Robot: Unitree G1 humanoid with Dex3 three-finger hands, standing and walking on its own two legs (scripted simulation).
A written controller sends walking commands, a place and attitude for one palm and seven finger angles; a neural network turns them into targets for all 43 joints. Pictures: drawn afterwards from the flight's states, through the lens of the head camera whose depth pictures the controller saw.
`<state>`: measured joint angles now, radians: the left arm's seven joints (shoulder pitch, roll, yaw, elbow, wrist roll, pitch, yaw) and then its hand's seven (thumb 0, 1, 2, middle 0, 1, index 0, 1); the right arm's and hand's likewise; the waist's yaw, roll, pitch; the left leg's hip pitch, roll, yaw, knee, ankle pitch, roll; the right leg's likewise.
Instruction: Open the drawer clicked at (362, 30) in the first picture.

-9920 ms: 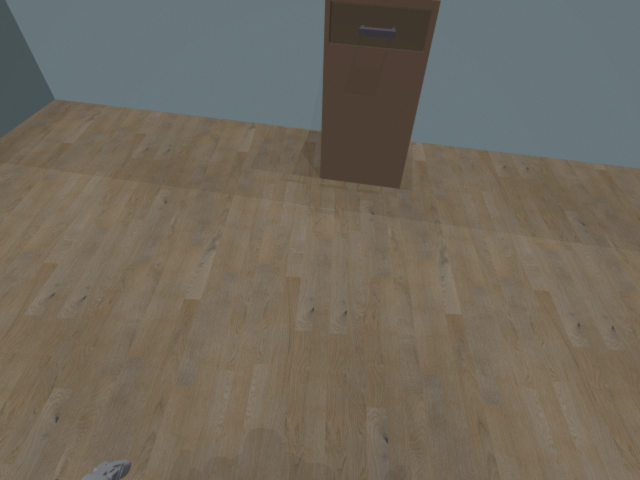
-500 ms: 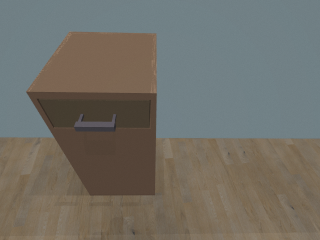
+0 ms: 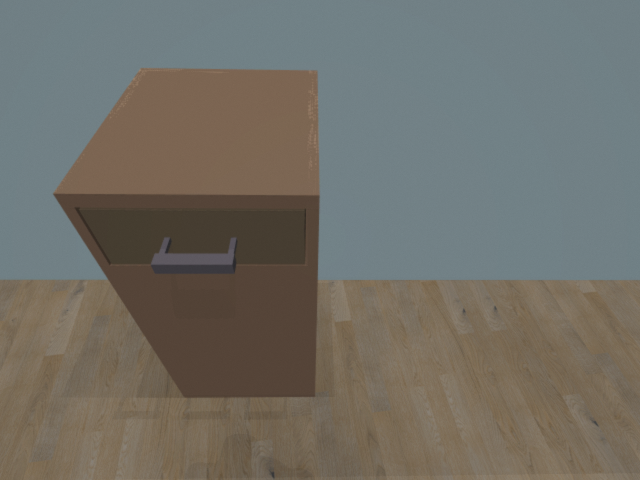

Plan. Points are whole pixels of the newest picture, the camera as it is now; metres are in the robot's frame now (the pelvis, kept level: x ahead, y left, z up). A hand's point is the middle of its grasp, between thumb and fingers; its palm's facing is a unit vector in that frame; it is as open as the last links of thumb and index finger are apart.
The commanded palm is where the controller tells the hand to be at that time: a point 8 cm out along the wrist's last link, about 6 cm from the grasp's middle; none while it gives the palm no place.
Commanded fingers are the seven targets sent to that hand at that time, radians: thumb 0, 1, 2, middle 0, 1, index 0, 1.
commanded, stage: look again from close up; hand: left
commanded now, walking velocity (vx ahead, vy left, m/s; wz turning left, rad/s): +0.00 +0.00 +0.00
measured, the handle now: (197, 253) +0.46 +0.24 -0.03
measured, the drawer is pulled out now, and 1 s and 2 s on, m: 0.00 0.00 0.00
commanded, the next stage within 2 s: raise the hand with hooked fingers in 0.52 s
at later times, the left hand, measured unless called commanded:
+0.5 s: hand out of the picture -0.02 +0.21 -0.19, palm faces +0.04 -0.98 -0.17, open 7.4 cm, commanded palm none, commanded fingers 0.00 0.90 0.90 -0.20 -0.30 -0.20 -0.30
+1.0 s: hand (145, 471) +0.14 +0.22 -0.05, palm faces +0.04 -0.29 -0.96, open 8.4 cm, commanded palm +0.10 +0.25 -0.02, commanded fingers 0.00 0.43 0.70 -0.23 -0.60 -0.23 -0.60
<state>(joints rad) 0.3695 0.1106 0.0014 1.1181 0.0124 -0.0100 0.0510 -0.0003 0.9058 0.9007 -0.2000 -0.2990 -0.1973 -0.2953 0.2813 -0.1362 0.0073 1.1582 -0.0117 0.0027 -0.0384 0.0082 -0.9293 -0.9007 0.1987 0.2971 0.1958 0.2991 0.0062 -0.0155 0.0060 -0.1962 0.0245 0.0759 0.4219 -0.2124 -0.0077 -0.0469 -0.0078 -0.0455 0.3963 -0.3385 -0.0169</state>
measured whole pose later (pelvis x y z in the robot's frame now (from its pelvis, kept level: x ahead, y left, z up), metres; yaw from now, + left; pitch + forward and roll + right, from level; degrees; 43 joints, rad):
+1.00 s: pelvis -0.08 +0.03 -0.04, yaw -2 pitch +5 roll +2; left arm 0.31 0.25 -0.14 0.13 0.94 0.04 0.43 0.00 0.65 0.79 -0.22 -0.46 -0.21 -0.46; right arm 0.14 -0.23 0.00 0.55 -0.02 -0.03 -0.01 0.01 -0.91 -0.90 0.20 0.30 0.20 0.30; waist 0.05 0.01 -0.13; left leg -0.61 -0.05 0.07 0.78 -0.27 0.04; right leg -0.57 0.05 0.07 0.89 -0.41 -0.04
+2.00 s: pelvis +0.01 +0.04 -0.01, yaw +0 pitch +5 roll +0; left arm 0.02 0.47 -0.08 -0.06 0.92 0.17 0.13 0.00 -0.45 0.32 -0.32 -1.17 -0.32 -1.17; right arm 0.08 -0.24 0.01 0.58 0.00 0.17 -0.02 0.01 -0.91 -0.90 0.20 0.30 0.20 0.30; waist 0.06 0.06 -0.06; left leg -0.38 -0.07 0.00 0.61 -0.30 0.05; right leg -0.28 0.04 0.03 0.61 -0.40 -0.03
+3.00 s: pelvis -0.01 +0.03 -0.01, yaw +1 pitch +5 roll +0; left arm -0.20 0.48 -0.08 0.20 0.93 0.06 0.12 0.00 -0.49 0.30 -0.32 -1.20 -0.32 -1.20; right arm 0.14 -0.25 0.00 0.63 0.02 0.14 -0.04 0.01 -0.91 -0.90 0.20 0.30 0.20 0.30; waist 0.06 0.05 -0.04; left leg -0.39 -0.06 -0.01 0.56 -0.25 0.04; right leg -0.29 0.04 0.01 0.57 -0.36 -0.04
